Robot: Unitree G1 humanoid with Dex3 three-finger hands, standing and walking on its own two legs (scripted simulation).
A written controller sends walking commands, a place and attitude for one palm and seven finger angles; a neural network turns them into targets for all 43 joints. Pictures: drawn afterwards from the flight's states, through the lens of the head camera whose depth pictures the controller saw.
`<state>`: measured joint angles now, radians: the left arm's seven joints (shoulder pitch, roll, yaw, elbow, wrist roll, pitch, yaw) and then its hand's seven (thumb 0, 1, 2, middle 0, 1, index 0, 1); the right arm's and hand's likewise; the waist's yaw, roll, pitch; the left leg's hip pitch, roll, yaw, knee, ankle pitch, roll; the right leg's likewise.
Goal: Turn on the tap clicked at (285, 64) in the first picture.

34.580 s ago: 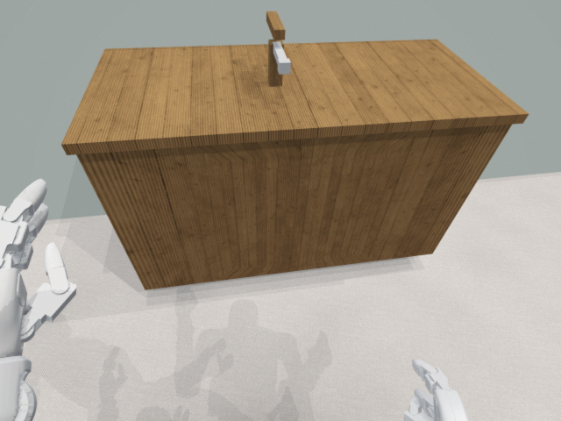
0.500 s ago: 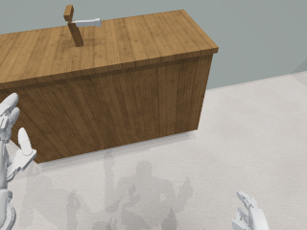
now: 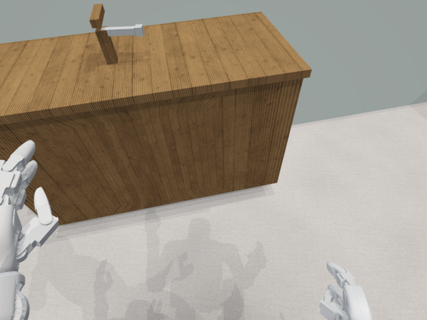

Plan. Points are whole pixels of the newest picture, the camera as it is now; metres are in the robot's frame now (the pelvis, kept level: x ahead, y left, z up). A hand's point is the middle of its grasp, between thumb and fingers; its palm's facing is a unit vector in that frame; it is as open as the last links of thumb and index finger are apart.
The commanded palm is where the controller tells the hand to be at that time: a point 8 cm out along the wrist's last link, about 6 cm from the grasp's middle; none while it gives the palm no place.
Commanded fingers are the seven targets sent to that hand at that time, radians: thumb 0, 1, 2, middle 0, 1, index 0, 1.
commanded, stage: stop stepping back and stand still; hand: left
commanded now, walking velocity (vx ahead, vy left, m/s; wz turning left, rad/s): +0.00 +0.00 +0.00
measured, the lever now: (139, 30) +0.94 +0.31 +0.11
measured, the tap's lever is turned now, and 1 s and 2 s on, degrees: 79 79 79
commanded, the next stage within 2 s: stand and check the lever's angle in 0.68 s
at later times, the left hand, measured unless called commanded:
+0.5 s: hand (21, 207) +0.24 +0.30 +0.16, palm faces +0.39 -0.84 -0.37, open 7.4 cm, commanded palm +0.18 +0.33 +0.18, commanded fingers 0.00 0.90 0.90 -0.20 -0.30 -0.20 -0.30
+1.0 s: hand (22, 204) +0.24 +0.30 +0.15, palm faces +0.39 -0.83 -0.39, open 7.4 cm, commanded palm +0.19 +0.34 +0.18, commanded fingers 0.00 0.90 0.90 -0.20 -0.30 -0.20 -0.30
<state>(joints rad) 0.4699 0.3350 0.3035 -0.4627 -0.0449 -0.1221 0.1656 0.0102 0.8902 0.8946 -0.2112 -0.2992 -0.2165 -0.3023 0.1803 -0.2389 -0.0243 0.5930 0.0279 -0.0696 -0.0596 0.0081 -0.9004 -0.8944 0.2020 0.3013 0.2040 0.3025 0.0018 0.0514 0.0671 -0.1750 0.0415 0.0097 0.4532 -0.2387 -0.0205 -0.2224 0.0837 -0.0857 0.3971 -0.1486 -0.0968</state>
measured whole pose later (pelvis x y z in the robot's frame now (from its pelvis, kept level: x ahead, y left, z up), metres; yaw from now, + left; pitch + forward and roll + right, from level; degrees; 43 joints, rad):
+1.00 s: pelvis +0.02 +0.06 +0.00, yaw -1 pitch +0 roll +0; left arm 0.46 0.33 0.31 -0.46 -0.05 -0.12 0.17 0.01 0.89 0.89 -0.21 -0.30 -0.21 -0.30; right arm 0.18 -0.21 0.01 0.59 0.00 -0.08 -0.07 0.01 -0.90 -0.89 0.20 0.30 0.21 0.30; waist 0.01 0.03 0.04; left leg -0.16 -0.03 0.05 0.42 -0.26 0.04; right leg -0.23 0.02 -0.04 0.40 -0.17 -0.02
